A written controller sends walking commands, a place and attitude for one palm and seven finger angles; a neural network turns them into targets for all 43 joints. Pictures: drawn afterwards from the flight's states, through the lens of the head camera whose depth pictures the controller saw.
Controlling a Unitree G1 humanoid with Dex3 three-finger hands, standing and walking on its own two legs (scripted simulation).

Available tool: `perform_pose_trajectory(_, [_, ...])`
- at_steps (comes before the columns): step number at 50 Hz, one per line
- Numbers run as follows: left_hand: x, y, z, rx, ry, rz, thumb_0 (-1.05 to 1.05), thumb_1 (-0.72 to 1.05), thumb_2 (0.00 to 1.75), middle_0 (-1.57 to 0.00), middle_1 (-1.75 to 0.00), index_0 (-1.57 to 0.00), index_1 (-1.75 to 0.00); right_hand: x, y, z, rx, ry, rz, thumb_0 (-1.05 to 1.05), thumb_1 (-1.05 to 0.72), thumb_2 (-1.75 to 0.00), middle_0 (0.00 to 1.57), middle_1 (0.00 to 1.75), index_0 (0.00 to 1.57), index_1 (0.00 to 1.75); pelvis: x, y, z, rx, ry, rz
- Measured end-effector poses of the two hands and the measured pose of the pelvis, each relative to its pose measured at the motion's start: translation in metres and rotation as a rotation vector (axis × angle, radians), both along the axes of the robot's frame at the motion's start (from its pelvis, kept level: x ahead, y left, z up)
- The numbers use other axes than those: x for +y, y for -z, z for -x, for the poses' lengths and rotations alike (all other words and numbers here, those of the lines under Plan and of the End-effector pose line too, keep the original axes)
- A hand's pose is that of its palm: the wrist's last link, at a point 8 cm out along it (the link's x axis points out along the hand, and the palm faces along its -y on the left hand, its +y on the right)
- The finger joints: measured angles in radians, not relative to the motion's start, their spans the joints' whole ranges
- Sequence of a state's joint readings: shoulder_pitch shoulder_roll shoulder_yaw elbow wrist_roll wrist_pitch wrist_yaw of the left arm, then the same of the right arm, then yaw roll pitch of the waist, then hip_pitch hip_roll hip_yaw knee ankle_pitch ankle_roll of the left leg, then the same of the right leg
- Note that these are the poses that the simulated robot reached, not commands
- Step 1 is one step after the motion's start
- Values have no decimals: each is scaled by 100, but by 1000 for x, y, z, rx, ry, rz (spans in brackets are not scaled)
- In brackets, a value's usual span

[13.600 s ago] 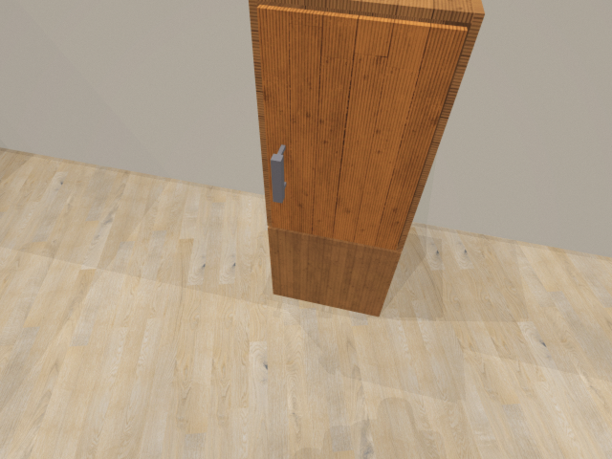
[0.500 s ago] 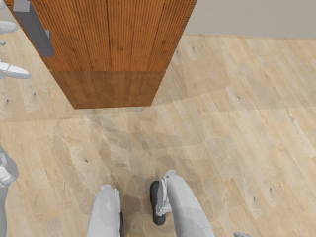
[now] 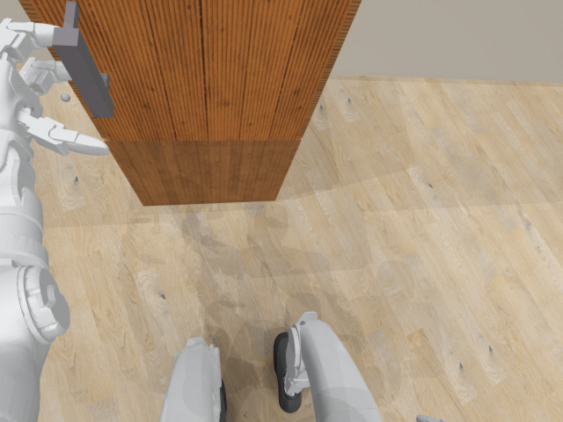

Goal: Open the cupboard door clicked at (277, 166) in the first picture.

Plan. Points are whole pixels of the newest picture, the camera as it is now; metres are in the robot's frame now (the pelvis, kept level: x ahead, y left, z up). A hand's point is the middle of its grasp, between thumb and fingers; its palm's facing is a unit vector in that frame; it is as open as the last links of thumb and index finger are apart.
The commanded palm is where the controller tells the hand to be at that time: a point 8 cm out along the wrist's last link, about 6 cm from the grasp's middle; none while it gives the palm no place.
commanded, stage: slide the fingers in behind the handle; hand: left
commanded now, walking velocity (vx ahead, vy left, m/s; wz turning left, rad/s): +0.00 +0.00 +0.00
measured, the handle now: (89, 64) +0.58 +0.21 +0.03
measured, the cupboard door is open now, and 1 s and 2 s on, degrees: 0 0 0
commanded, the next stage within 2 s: close the thumb around the handle in 0.94 s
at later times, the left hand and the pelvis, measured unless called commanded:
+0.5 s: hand (107, 95) +0.53 +0.18 +0.03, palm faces +0.02 -1.00 -0.04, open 14.0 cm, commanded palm +0.51 +0.21 +0.03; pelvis +0.00 -0.01 +0.00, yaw +1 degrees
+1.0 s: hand (102, 98) +0.53 +0.19 +0.03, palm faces +0.02 -1.00 -0.02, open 14.0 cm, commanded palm +0.51 +0.21 +0.03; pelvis +0.00 -0.01 +0.00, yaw +1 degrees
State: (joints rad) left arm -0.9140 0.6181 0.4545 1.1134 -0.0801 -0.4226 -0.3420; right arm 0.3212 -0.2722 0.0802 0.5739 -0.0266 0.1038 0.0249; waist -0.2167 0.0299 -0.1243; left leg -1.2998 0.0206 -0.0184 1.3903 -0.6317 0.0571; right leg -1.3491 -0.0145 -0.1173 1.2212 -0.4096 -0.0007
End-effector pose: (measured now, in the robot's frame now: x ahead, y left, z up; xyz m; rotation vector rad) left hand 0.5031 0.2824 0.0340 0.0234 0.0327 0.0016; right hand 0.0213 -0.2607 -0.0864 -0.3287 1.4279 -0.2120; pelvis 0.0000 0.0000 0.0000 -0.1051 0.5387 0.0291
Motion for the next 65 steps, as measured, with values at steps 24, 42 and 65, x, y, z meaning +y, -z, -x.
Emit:
perform_pose_trajectory(24, [-45,3,-7,1,-18,-19,-1,-50,30,-30,-120,-30,-121,-9,9,5,18,15,-37,0,-91,-90,20,30,20,30,-13,0,-1,0,6,-28])
perform_pose_trajectory(42, [-39,2,-5,-5,-27,-8,-1,-50,30,-30,-120,-30,-120,-16,6,-3,-23,9,-19,0,-91,-90,20,30,20,30,-15,0,-1,-2,11,-30])
perform_pose_trajectory(65, [-43,6,-11,-2,-18,-10,-1,-20,43,-32,-124,-33,-124,-2,9,5,15,15,-30,0,-91,-90,20,30,20,30,-6,2,-1,5,4,-21])
